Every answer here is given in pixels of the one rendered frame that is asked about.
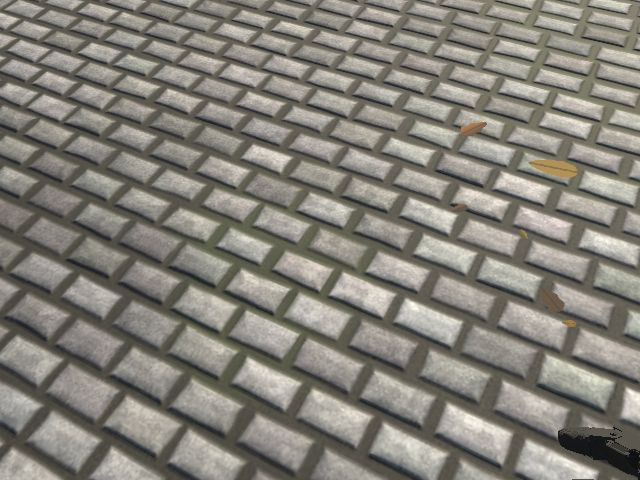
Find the right robot hand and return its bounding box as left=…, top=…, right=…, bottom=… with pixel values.
left=558, top=426, right=640, bottom=480

